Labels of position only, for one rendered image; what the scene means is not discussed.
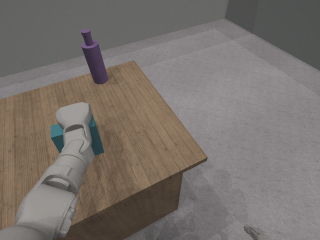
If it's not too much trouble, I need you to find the sponge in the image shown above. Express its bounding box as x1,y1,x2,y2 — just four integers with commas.
51,115,104,156

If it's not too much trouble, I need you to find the robot left upper arm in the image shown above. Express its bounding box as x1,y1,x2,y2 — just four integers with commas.
0,183,79,240

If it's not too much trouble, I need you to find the robot left hand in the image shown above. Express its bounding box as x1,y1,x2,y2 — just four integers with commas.
55,102,93,130

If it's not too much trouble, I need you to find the table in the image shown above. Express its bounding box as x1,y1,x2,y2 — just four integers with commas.
0,60,208,240

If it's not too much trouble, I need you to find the robot right hand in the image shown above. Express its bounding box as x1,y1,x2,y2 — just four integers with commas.
244,224,272,240

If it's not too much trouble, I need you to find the robot left forearm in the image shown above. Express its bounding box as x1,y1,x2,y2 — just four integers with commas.
14,122,95,225

